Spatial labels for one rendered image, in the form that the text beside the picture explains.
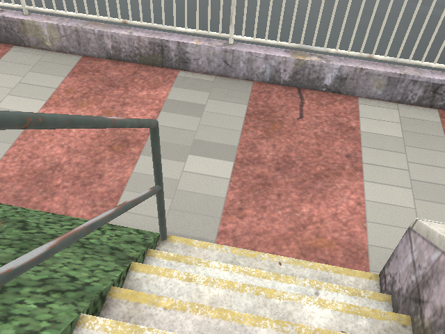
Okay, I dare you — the stairs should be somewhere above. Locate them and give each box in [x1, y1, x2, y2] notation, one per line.
[72, 234, 413, 334]

